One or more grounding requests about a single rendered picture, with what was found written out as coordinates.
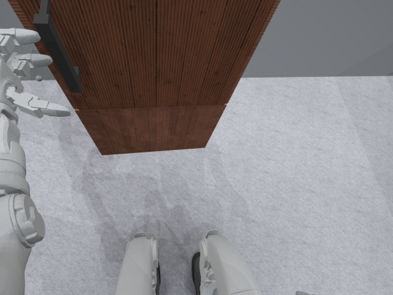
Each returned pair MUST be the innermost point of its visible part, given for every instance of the robot left forearm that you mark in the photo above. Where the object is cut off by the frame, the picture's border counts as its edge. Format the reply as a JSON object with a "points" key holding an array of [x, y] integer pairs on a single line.
{"points": [[12, 155]]}

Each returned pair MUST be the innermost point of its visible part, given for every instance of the left robot upper arm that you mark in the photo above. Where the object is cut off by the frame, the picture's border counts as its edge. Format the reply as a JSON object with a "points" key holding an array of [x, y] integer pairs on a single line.
{"points": [[21, 227]]}

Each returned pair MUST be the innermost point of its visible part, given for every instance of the right robot thigh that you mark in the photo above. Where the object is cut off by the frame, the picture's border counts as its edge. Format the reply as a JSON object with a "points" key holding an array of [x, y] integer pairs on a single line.
{"points": [[232, 275]]}

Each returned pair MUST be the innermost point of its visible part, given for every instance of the left robot thigh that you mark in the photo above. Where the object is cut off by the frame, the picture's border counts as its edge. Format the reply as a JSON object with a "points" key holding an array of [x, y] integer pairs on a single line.
{"points": [[139, 261]]}

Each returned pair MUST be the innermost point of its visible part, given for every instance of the left robot hand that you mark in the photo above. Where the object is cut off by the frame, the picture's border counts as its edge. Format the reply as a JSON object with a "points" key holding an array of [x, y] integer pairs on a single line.
{"points": [[17, 67]]}

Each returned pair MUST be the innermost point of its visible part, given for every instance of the cupboard door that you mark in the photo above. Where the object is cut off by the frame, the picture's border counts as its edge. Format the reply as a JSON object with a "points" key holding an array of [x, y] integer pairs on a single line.
{"points": [[154, 53]]}

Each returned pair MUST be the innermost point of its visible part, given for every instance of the handle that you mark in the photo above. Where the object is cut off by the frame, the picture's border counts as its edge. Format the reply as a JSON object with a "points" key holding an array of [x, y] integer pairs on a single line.
{"points": [[47, 31]]}

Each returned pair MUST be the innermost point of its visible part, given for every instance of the robot thigh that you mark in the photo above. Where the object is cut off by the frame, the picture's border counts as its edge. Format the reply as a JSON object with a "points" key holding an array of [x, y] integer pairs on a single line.
{"points": [[139, 261], [232, 275]]}

